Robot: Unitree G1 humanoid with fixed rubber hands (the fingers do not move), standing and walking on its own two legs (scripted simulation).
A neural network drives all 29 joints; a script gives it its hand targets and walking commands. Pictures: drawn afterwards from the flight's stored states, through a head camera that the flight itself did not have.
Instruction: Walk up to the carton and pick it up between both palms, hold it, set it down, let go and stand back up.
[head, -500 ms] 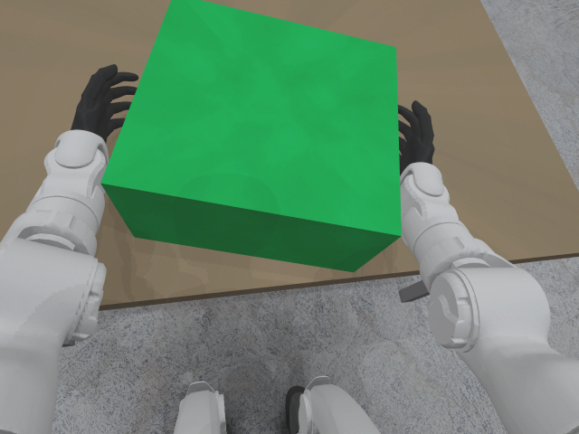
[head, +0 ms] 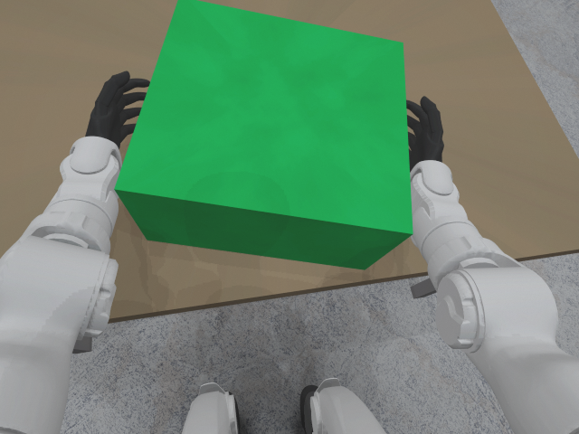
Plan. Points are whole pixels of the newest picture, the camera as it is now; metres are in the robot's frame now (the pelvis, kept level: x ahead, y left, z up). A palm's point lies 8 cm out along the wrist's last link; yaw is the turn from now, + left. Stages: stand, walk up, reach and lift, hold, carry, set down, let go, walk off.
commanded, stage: reach and lift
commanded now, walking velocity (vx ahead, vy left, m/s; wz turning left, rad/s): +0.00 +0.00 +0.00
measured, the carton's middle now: (276, 140) +0.51 -0.01 +0.01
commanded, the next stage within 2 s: none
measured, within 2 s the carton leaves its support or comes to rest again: neither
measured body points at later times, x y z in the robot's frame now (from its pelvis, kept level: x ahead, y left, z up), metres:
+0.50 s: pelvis +0.00 +0.01 +0.01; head +0.17 +0.05 +0.42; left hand +0.52 +0.20 +0.02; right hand +0.47 -0.21 +0.04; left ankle +0.02 +0.09 -0.66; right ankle +0.01 -0.16 -0.66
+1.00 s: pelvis +0.02 -0.01 +0.04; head +0.21 +0.02 +0.45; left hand +0.51 +0.20 +0.02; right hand +0.47 -0.21 +0.03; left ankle +0.02 +0.09 -0.66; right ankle +0.01 -0.16 -0.66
